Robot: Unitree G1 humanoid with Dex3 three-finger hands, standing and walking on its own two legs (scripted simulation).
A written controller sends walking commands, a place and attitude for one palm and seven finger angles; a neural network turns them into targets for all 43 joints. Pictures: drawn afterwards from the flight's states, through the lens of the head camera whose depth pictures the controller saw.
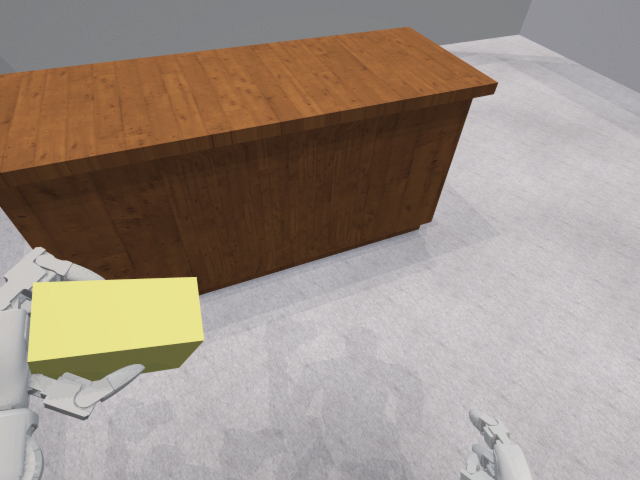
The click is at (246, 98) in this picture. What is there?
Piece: table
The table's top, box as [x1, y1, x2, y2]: [0, 27, 497, 188]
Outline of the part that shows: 497,82 409,27 0,74 0,188 491,94 494,92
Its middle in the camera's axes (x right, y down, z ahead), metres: -0.21 -0.46 +1.17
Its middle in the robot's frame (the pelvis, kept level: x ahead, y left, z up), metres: +1.18 +0.28 -0.06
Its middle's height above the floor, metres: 0.71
